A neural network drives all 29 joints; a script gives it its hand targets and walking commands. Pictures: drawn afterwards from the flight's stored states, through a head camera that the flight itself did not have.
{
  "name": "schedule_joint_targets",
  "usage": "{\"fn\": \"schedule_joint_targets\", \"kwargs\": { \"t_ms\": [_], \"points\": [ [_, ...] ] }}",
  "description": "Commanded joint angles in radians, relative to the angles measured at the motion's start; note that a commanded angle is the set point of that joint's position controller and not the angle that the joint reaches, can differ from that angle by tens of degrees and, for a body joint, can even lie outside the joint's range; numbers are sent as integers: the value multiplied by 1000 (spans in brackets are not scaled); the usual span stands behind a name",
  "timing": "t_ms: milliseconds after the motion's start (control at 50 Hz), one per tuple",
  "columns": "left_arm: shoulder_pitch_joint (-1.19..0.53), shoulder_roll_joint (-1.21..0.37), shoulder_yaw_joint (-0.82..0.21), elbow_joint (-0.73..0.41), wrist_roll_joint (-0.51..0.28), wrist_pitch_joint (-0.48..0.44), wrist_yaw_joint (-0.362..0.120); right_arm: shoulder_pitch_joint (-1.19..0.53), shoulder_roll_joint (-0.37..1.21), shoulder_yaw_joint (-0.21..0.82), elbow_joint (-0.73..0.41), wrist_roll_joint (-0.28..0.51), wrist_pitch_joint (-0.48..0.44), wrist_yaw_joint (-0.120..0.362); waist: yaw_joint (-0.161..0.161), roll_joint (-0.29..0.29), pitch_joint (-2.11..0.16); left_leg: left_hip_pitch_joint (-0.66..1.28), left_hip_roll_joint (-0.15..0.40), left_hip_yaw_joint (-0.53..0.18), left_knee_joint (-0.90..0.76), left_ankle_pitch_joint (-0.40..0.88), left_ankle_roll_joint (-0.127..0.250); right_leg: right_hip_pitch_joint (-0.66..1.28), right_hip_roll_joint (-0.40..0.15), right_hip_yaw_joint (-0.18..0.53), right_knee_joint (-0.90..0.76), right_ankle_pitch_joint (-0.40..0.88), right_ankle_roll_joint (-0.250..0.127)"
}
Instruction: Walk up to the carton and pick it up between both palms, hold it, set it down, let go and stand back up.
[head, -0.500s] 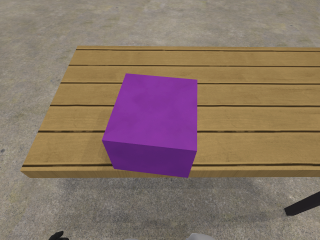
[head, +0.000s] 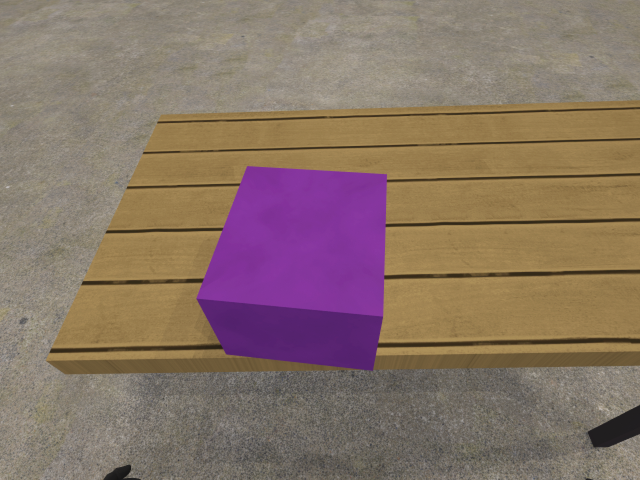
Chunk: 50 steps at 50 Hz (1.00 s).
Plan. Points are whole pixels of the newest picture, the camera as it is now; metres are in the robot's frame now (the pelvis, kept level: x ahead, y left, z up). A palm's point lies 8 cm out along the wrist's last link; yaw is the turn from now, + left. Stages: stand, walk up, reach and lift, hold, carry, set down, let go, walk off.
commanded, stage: walk up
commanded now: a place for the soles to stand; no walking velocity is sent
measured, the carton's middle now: (307, 263) +0.39 +0.05 +0.05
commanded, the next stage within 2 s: reach and lift in 0.96 s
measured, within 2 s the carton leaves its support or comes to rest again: neither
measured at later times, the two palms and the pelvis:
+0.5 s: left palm out of the picture +0.08 +0.36 -0.09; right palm out of the picture +0.08 -0.28 -0.11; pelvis -0.01 +0.04 +0.00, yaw +2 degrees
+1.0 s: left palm out of the picture +0.07 +0.36 -0.09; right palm out of the picture +0.09 -0.28 -0.10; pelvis -0.01 +0.04 +0.01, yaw +2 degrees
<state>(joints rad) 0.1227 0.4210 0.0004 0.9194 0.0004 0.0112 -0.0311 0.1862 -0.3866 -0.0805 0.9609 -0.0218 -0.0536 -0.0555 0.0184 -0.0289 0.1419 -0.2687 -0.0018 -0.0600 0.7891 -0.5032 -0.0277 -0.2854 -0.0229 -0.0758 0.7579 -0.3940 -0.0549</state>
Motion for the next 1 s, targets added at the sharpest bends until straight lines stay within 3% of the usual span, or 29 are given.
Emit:
{"fn": "schedule_joint_targets", "kwargs": {
  "t_ms": [0,20,40,60,80,100,120,140,160,180,200,220,260,280,320,360,400,420,440,480,540,580,640,660,700,780,940,960,980],
  "points": [
    [-116,236,80,-44,28,-21,11,53,-217,-21,-25,27,-8,5,-40,-61,-57,-6,16,94,-99,72,69,-30,-255,283,-338,259,-129],
    [-127,218,73,-52,25,-19,11,108,-226,-22,1,23,-15,4,-61,-98,-113,68,23,86,-229,299,71,-13,-217,211,-246,347,-88],
    [-102,204,74,-50,18,-16,11,133,-247,-28,10,24,-26,1,-59,-58,-186,137,53,28,-266,493,78,20,-155,139,-142,391,-41],
    [-77,192,78,-72,15,-16,13,115,-302,-34,-3,8,-32,-5,-33,29,-212,135,151,-136,-258,606,124,-27,-86,84,-29,352,3],
    [-64,183,77,-80,10,-7,11,69,-322,-28,-34,6,-35,-5,-14,102,-177,90,219,-277,-248,643,207,-69,-40,106,-3,215,16],
    [-64,171,74,-69,12,-2,11,53,-317,-30,-35,12,-35,-8,-23,120,-149,47,274,-330,-269,647,275,-73,-7,94,29,66,23],
    [-50,172,81,-73,14,1,11,21,-333,-33,-39,15,-31,-8,-6,132,-136,5,293,-350,-281,612,296,-47,-2,99,30,-36,22],
    [-23,146,60,-29,-16,-33,21,-105,-267,-11,-66,24,-9,10,32,218,-148,-67,209,-229,-252,514,237,67,-40,110,-123,87,17],
    [-6,172,77,-10,0,-54,28,-159,-188,9,-77,24,5,24,46,153,-128,-165,107,-120,-186,493,135,178,-102,180,-274,202,3],
    [50,228,87,11,11,-74,33,-148,-163,15,-91,24,14,30,49,40,-162,-163,4,-55,-26,371,68,196,-258,361,-378,257,-52],
    [40,288,91,5,9,-80,35,-105,-185,3,-83,31,28,25,38,-20,-168,-153,-31,-11,17,69,49,178,-366,454,-430,346,-114],
    [-2,301,98,-8,19,-82,40,-83,-195,-1,-62,21,36,26,33,-40,-159,-158,-19,-27,81,-110,60,148,-404,495,-432,308,-165],
    [-38,279,88,-3,25,-83,47,-52,-195,-10,-52,27,37,34,-3,-53,-107,-119,26,-15,79,-63,63,84,-370,416,-385,327,-185],
    [-66,254,81,7,23,-82,50,-40,-193,-6,-36,27,35,35,-13,-58,-72,-81,22,-2,27,-21,55,19,-332,369,-374,400,-150],
    [-93,266,80,3,18,-72,45,19,-210,-21,-18,25,37,40,-37,-131,-98,6,25,31,-83,49,55,11,-297,292,-337,326,-103],
    [-113,221,64,5,15,-63,40,74,-200,-20,16,22,17,39,-63,-91,-161,125,42,25,-261,390,68,-12,-196,152,-221,314,-31],
    [-70,161,56,-10,2,-49,32,9,-263,-21,-15,10,-7,34,-8,-13,-217,121,192,-261,-306,515,154,-2,-70,64,-93,166,31],
    [-67,156,53,10,0,-38,34,-56,-297,-19,-33,12,-10,36,1,66,-171,36,216,-292,-327,446,211,-18,-23,84,-82,29,30],
    [-78,143,52,7,0,-41,34,-103,-273,-15,-37,9,-6,35,14,101,-132,-37,205,-263,-344,368,205,24,-30,74,-125,10,24],
    [-69,171,61,22,11,-47,32,-150,-236,2,-32,7,6,39,23,45,-77,-129,122,-176,-334,238,136,88,-80,110,-255,10,5],
    [-98,208,64,42,15,-62,31,-103,-193,10,-20,13,13,48,-8,18,-97,-75,55,-86,-276,272,94,50,-160,199,-346,-3,-18],
    [-132,217,61,35,18,-59,31,-66,-205,1,-10,10,11,48,-29,21,-112,-19,53,-85,-292,247,92,10,-172,196,-352,-44,-17],
    [-82,199,52,51,12,-56,30,-99,-214,0,-12,11,2,49,2,69,-124,-8,92,-113,-313,372,101,51,-119,107,-283,102,13],
    [-111,201,61,40,22,-56,31,-99,-203,9,-19,18,2,49,-4,36,-112,-48,93,-132,-306,401,110,82,-109,106,-277,143,18],
    [-85,188,53,42,14,-54,31,-114,-220,3,-17,13,3,43,7,72,-165,-17,86,-107,-300,422,100,110,-120,108,-276,177,15],
    [-106,205,58,52,15,-53,33,-68,-196,8,-10,22,8,44,-11,-14,-173,18,69,-78,-267,440,86,83,-154,119,-290,187,0],
    [-121,205,57,56,14,-53,36,-53,-191,6,-6,17,18,44,-18,-10,-167,29,50,-54,-249,440,85,64,-180,149,-333,168,-11],
    [-397,122,23,-295,-26,190,61,-393,-44,-116,114,-127,-164,93,-106,100,-105,-174,31,85,-177,154,-24,-152,33,-65,-98,64,-38],
    [-311,111,38,-371,-13,288,72,-309,-77,-150,154,-141,-182,124,-106,93,-55,-200,50,77,-162,122,-28,-111,16,-50,-68,51,-35]
  ]
}}
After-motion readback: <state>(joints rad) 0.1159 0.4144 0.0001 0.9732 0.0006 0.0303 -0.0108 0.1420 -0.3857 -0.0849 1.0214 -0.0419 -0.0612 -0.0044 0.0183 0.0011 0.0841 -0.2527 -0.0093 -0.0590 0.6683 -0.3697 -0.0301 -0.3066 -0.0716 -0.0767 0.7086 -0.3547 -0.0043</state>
